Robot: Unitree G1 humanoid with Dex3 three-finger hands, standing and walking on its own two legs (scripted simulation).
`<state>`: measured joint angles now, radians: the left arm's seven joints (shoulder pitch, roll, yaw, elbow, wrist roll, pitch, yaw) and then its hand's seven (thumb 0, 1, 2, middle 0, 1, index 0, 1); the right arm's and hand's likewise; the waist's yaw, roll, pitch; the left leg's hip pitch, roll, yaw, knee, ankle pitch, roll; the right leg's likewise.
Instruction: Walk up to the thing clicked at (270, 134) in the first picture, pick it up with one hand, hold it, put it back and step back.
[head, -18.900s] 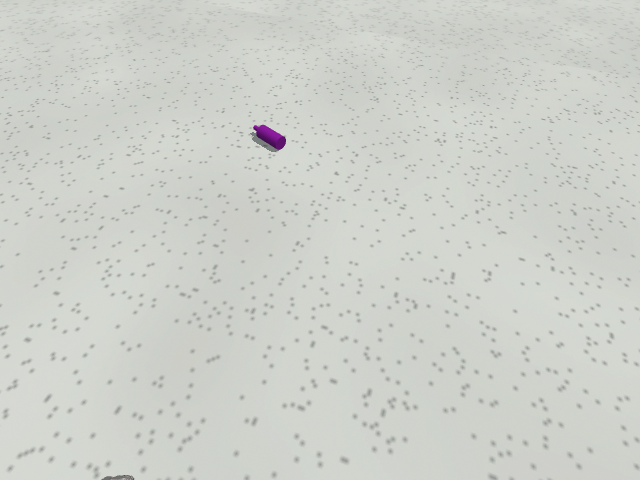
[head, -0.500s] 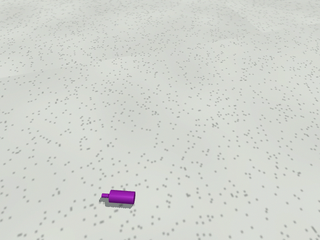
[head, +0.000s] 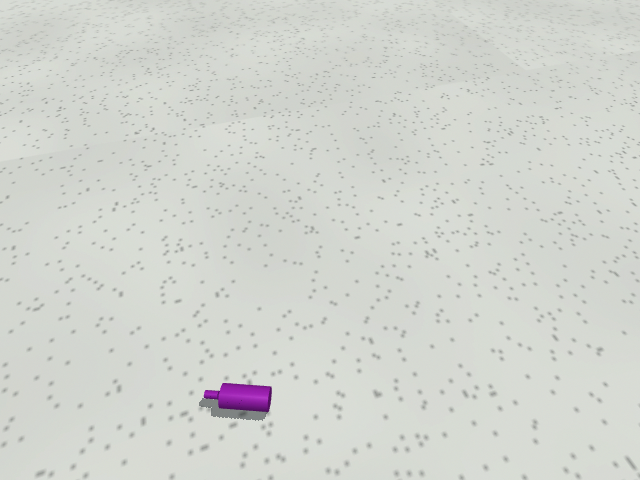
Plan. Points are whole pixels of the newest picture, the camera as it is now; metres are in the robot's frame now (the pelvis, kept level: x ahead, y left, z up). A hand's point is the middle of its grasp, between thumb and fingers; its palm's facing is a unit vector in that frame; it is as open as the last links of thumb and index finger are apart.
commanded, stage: stand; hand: left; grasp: from above
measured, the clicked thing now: (237, 396) +0.44 +0.26 -0.75
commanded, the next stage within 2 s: rise first in 0.06 s
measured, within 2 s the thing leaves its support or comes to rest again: neither
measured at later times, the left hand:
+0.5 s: hand (146, 479) +0.14 +0.25 -0.17, palm faces -0.06 -0.92 -0.38, open 10.4 cm
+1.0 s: hand out of the picture +0.12 +0.26 -0.24, palm faces -0.20 -0.86 -0.47, open 14.3 cm
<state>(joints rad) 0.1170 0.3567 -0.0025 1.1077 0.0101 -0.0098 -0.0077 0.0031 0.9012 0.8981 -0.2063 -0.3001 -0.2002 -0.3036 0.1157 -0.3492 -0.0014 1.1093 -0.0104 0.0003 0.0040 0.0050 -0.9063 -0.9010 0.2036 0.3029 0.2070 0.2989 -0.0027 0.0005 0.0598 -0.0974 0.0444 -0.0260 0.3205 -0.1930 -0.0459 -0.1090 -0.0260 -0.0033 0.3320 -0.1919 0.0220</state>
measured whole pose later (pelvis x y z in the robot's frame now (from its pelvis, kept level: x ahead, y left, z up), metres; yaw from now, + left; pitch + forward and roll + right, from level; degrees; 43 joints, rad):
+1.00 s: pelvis -0.02 +0.02 -0.10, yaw +0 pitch +19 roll -2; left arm 0.27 0.30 0.10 0.42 0.28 0.21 0.02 -0.01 -0.56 0.99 -0.09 -1.04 -0.08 -1.05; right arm 0.17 -0.22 -0.03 0.55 0.00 -0.13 -0.02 0.01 -0.93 -0.91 0.20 0.30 0.21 0.30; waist -0.02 0.00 -0.11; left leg -0.95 0.03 -0.06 1.18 -0.55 -0.03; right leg -0.93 -0.03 0.00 1.13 -0.52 0.05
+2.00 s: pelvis -0.11 +0.02 -0.40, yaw -4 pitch +33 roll -6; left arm -0.70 0.65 0.08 1.12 1.11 -0.27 0.20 0.00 -0.54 1.05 -0.08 -1.01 -0.07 -1.02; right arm 0.16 -0.28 -0.03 0.74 -0.06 -0.04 0.08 0.01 -0.89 -0.90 0.20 0.30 0.21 0.30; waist -0.13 0.00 -0.10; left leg -2.15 -0.02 -0.15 2.24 -0.66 -0.05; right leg -2.11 0.01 0.01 2.16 -0.63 0.06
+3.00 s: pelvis -0.10 +0.03 -0.45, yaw -6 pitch +35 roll -9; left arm -0.95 0.74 0.08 1.46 1.33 -0.28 0.41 0.00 -0.49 0.98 -0.08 -1.02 -0.09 -1.01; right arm 0.15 -0.26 0.04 0.75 -0.16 -0.02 0.14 0.00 -0.91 -0.90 0.20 0.30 0.21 0.30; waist -0.24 0.00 -0.06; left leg -2.32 -0.03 -0.16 2.41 -0.71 -0.03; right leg -2.25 0.01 0.01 2.30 -0.67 0.07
